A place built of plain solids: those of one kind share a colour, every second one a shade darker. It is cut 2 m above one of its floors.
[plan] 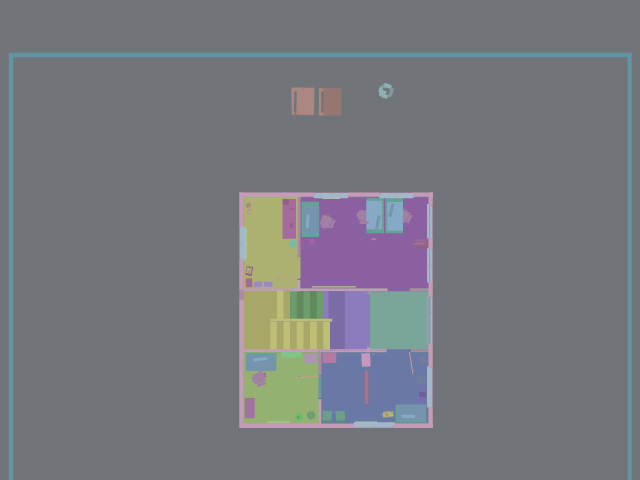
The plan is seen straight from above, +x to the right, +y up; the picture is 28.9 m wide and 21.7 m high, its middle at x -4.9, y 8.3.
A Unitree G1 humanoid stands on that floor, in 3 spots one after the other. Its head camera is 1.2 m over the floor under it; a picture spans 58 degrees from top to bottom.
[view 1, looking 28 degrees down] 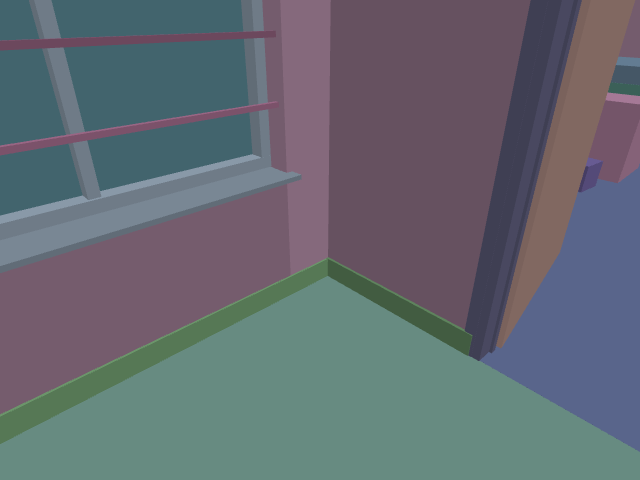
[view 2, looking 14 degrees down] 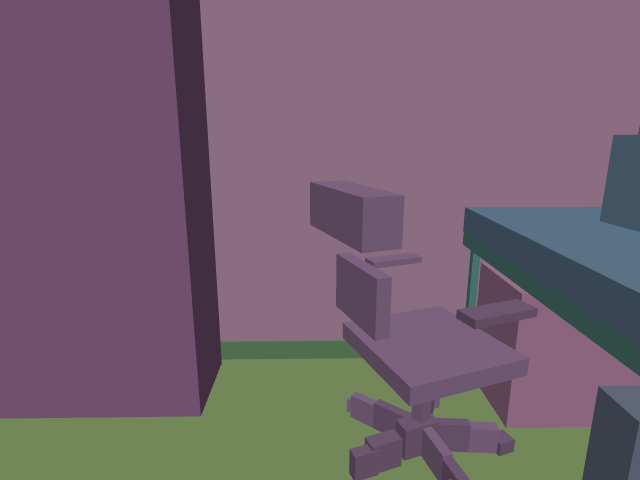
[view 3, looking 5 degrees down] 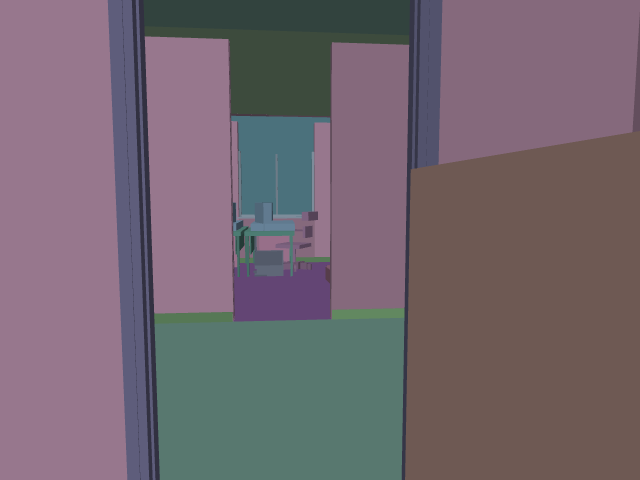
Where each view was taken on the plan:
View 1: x -1.35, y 4.67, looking -43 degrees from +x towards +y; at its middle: wall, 2.09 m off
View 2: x -6.20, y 1.65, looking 179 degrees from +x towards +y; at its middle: wall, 2.22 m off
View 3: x -1.35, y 1.65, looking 85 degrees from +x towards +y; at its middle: wall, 8.67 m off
